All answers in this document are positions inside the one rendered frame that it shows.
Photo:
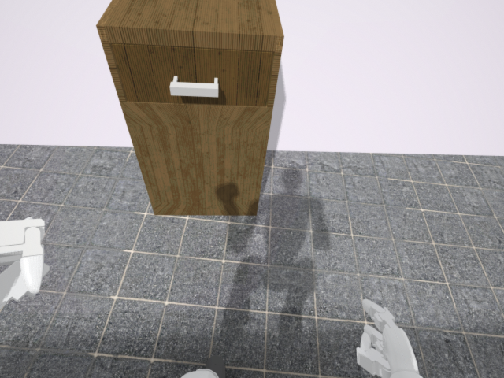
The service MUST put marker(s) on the cabinet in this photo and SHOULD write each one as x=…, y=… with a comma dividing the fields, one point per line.
x=197, y=159

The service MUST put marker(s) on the handle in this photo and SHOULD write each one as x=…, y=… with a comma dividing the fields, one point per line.
x=194, y=89

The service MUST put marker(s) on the robot right hand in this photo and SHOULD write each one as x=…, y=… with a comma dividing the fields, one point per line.
x=393, y=351

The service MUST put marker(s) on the left robot foot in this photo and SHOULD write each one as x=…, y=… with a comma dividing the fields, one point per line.
x=217, y=365

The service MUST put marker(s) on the drawer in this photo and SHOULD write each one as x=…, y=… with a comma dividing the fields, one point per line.
x=146, y=72

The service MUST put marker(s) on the robot left hand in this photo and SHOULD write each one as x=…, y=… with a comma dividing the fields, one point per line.
x=20, y=247

